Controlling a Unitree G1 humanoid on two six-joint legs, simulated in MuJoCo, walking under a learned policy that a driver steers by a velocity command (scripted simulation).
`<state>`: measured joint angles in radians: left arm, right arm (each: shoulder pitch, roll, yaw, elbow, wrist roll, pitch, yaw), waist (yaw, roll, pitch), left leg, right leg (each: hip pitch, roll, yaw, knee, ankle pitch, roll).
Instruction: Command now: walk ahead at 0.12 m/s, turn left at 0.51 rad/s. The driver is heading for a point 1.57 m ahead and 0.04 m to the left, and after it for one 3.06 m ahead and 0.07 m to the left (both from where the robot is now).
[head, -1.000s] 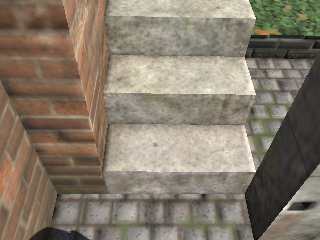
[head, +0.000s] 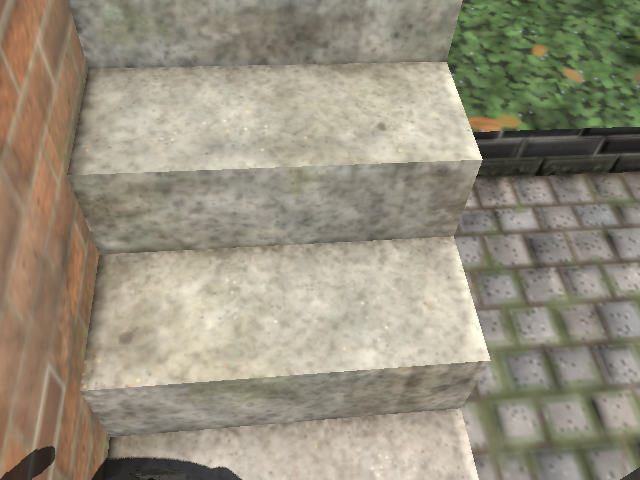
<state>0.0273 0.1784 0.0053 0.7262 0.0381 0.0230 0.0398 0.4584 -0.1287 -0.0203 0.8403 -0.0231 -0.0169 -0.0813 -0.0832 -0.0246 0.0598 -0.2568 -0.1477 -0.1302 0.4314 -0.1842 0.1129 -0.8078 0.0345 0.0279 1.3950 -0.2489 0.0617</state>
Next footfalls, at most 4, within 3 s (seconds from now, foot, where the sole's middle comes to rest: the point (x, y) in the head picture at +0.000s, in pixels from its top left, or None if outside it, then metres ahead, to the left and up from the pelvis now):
0.28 right None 0.03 -0.09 -0.78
0.70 left None -0.08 0.13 -0.78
1.52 left None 0.12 0.11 -0.78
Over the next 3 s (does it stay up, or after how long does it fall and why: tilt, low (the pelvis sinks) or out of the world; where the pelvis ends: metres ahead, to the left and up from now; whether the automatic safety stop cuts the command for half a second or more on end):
stays up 0.04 0.01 0.01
